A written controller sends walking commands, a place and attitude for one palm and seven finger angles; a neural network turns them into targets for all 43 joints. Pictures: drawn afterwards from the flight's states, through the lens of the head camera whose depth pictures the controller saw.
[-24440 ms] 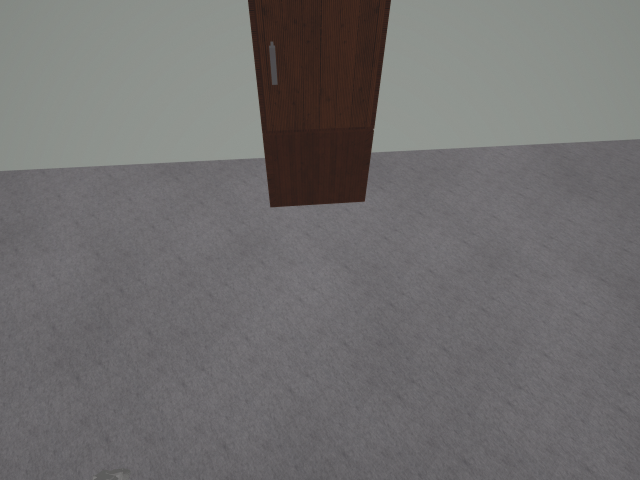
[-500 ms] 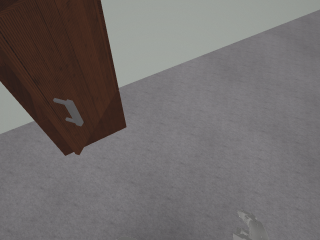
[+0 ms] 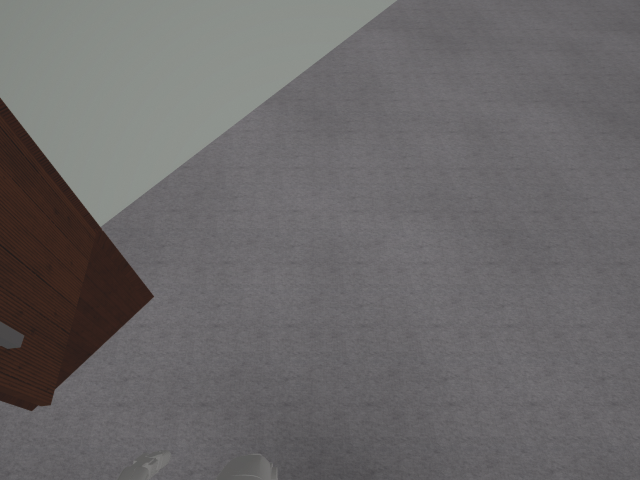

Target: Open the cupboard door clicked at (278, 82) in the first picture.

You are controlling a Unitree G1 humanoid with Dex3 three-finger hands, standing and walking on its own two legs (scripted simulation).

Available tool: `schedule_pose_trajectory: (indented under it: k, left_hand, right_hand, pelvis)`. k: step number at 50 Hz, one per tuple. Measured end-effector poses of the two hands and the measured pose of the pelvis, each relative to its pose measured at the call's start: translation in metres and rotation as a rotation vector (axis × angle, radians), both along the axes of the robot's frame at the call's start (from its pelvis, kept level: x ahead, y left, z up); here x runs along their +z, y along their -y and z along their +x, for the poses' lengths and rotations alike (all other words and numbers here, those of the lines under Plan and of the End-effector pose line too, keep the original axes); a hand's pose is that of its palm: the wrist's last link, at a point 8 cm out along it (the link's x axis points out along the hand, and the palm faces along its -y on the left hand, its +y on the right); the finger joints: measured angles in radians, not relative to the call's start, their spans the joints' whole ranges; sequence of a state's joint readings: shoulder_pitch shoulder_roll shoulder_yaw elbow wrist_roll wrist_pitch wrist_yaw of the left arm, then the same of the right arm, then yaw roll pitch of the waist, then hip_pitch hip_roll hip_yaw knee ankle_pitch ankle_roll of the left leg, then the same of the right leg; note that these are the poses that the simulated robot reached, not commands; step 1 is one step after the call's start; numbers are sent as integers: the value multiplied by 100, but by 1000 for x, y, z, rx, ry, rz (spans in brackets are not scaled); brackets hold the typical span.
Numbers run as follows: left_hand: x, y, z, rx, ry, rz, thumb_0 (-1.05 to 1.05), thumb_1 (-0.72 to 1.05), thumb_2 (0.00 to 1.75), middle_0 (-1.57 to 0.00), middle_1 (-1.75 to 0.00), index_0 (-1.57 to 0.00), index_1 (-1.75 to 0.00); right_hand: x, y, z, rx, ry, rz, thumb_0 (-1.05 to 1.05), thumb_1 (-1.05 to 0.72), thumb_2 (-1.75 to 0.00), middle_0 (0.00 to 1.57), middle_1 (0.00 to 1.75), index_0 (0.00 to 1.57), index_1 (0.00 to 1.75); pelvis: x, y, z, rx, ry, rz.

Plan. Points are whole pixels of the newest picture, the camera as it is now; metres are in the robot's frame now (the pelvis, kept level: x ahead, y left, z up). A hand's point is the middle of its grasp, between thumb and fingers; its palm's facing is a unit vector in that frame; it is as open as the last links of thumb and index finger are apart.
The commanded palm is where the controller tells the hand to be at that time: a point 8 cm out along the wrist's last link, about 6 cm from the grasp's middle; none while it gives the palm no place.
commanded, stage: walk to a spot facing it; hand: left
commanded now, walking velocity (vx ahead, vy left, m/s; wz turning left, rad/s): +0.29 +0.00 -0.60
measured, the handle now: out of the picture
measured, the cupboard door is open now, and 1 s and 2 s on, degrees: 42 42 42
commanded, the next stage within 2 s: turn to face it in 1.48 s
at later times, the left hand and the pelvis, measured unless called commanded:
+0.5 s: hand (298, 322) +0.37 +0.06 -0.16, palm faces -0.40 -0.90 -0.18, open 7.4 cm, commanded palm none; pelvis +0.15 -0.06 -0.02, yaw -19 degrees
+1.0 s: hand (299, 310) +0.40 +0.06 -0.19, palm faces -0.37 -0.91 -0.15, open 7.4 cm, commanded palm none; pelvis +0.37 -0.12 -0.01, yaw -28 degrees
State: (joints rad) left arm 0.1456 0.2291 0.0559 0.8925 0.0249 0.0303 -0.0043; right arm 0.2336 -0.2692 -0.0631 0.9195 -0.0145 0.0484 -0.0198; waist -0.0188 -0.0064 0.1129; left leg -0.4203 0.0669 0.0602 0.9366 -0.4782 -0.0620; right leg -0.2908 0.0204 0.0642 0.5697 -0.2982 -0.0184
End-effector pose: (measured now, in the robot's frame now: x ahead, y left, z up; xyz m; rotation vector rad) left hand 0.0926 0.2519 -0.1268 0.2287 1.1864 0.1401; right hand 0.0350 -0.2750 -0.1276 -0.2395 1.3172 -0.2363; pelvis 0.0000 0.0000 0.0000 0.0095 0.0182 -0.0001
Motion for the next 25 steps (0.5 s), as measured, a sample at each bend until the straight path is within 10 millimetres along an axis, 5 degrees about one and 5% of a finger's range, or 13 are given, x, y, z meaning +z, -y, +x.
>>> schedule_pose_trajectory:
  k: [6,13,20,25]
  left_hand:
    - [-18,0,28,-56,-28,-66,1,90,90,-20,-29,-21,-30]
    - [-5,22,107,-182,-2,-105,1,91,90,-20,-29,-20,-30]
    - [0,87,214,-359,49,-114,1,91,90,-19,-29,-20,-30]
    - [-9,146,286,-443,154,-105,1,91,90,-19,-29,-20,-30]
  right_hand:
    - [6,-22,16,-43,114,-16,1,-91,-90,20,30,20,30]
    - [17,-50,-21,-164,-2,35,1,-91,-90,20,30,21,30]
    - [10,-64,-64,-354,-177,110,1,-91,-90,21,30,21,30]
    - [-10,-53,-72,-460,-293,177,1,-91,-90,21,30,21,30]
  pelvis:
    - [-7,-15,27,-82,-12,-23]
    - [9,-9,65,-185,-18,-29]
    - [5,18,110,-287,-18,-24]
    - [-18,57,148,-329,0,-2]
